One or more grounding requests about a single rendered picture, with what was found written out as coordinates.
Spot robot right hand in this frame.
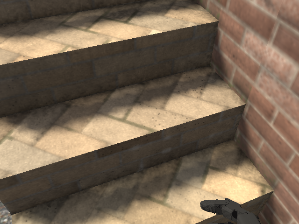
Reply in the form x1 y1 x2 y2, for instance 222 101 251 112
200 198 261 224

